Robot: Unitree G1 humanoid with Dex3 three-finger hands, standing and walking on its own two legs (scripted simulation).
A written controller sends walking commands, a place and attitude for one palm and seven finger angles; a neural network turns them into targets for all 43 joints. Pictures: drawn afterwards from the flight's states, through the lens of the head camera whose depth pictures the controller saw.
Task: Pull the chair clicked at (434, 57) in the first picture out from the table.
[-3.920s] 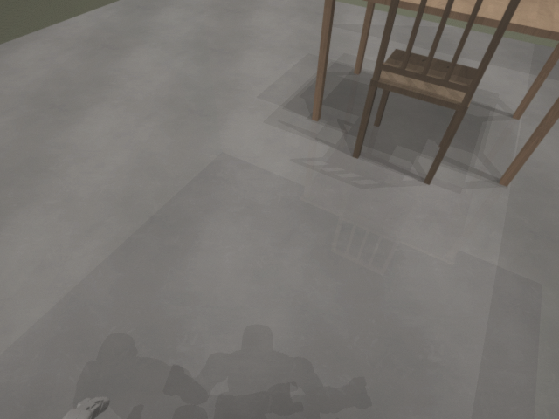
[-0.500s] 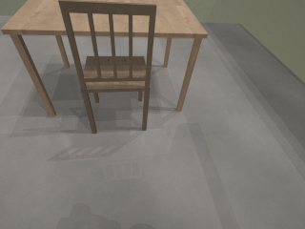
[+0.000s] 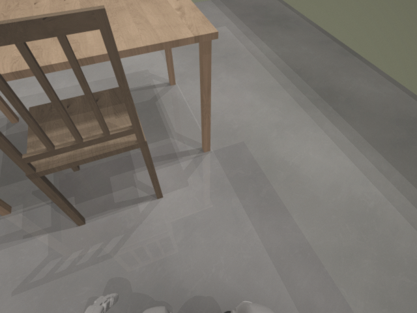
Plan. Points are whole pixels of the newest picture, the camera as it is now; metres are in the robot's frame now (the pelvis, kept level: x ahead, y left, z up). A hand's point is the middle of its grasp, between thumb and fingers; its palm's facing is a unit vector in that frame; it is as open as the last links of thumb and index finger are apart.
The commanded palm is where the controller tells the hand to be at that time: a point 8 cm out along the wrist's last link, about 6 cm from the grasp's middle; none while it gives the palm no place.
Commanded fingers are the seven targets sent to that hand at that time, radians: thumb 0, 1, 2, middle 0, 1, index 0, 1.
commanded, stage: turn to face it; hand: left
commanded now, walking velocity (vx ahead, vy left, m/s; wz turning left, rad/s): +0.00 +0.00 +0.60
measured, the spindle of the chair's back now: (55, 100) +0.66 +0.47 -0.02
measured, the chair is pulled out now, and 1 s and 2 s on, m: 0.00 0.00 0.00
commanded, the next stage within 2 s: take the last steps up to it in 0.78 s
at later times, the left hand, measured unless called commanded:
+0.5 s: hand out of the picture +0.09 +0.25 -0.16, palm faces +0.26 -0.94 -0.22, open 7.4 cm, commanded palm none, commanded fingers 0.00 0.90 0.90 -0.20 -0.30 -0.20 -0.30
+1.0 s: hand out of the picture +0.12 +0.18 -0.12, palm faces +0.40 -0.88 -0.26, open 7.3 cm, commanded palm none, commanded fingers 0.00 0.90 0.90 -0.20 -0.30 -0.20 -0.30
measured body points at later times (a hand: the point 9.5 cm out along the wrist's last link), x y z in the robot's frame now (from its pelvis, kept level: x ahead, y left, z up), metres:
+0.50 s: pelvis +0.09 +0.05 +0.02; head +0.12 +0.07 +0.46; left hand +0.08 +0.30 -0.14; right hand +0.21 -0.17 -0.12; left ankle +0.10 +0.13 -0.72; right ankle +0.08 -0.10 -0.65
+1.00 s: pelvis +0.12 -0.02 +0.03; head +0.14 -0.04 +0.48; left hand +0.10 +0.23 -0.10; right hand +0.26 -0.23 -0.14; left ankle +0.04 +0.11 -0.64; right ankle +0.14 -0.10 -0.72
